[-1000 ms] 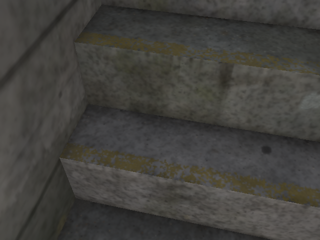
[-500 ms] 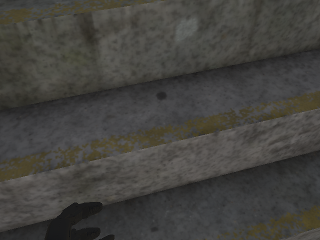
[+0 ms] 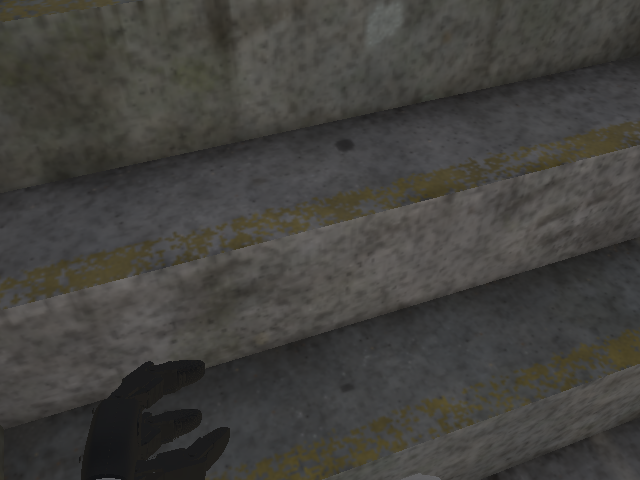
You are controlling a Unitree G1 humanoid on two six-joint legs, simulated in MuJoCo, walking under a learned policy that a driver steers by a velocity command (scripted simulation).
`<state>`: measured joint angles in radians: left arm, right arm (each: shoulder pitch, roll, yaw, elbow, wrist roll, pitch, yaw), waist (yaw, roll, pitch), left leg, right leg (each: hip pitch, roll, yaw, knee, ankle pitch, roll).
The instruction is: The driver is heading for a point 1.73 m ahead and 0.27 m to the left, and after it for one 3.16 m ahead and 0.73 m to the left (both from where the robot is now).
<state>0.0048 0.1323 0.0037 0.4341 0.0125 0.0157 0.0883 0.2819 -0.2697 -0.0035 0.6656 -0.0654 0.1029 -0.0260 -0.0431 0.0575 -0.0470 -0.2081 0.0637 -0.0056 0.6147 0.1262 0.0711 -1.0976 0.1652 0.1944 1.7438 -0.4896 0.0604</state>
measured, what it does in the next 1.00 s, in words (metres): goes down: right foot, then left foot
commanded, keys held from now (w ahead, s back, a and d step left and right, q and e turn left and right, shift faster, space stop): w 0.28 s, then no key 0.72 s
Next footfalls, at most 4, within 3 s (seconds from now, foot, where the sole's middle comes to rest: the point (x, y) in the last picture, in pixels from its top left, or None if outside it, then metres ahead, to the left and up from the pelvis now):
0.28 right None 0.08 -0.17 -0.81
0.66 left None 0.02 0.02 -0.81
2.24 left None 0.21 0.02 -0.56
2.74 right None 0.12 -0.27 -0.81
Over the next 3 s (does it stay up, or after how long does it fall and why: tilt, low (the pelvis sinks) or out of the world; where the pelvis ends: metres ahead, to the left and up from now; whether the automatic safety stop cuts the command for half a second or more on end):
stays up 0.10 -0.17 0.02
